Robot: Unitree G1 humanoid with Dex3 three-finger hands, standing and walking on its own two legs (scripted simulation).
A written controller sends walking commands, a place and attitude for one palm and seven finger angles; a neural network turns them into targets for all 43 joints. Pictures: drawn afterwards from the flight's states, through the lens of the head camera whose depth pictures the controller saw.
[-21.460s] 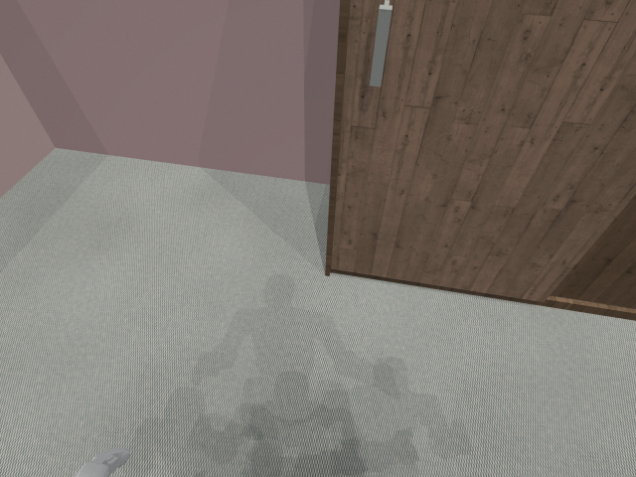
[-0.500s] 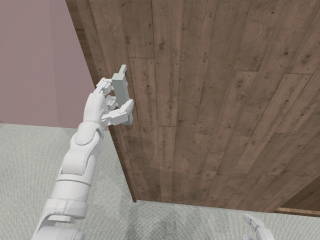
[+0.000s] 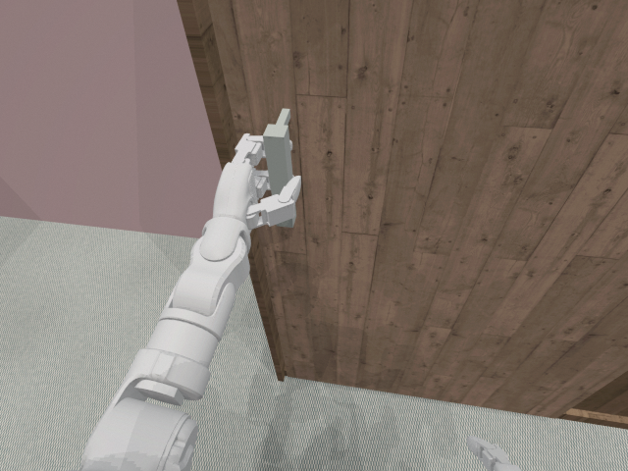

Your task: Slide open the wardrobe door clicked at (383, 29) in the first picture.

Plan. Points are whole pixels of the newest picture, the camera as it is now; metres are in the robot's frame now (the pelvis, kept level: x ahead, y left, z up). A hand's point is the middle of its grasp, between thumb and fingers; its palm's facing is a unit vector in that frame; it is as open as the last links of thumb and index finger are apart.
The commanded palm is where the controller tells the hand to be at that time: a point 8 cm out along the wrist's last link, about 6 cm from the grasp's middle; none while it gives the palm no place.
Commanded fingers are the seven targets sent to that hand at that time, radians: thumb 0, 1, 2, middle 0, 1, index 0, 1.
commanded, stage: step sideways, sliding the door along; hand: left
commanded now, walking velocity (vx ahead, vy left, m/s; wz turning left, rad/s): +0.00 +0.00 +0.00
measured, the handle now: (285, 169) +0.47 +0.07 +0.15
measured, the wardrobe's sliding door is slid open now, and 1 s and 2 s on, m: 0.01 0.05 0.41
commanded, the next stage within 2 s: none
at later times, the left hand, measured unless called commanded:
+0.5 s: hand (311, 197) +0.41 +0.03 +0.15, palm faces -0.02 -0.99 -0.10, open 6.4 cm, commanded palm +0.39 +0.07 +0.15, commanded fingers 0.00 0.90 0.90 -0.45 -1.40 -0.45 -1.40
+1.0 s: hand (329, 195) +0.42 +0.01 +0.15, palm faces +0.17 -0.98 -0.07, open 6.2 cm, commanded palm +0.39 -0.01 +0.14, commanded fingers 0.00 0.90 0.90 -0.45 -1.40 -0.45 -1.40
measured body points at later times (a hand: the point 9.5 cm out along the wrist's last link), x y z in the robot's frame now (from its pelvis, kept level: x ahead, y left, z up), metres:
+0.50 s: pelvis -0.02 -0.05 -0.01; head +0.00 -0.07 +0.43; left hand +0.40 +0.09 +0.16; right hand +0.09 -0.28 -0.14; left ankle +0.03 +0.10 -0.73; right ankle +0.00 -0.18 -0.73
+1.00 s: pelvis +0.01 -0.17 +0.01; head +0.11 -0.13 +0.44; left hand +0.40 +0.06 +0.15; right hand +0.20 -0.35 -0.11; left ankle +0.03 +0.02 -0.73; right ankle +0.05 -0.38 -0.66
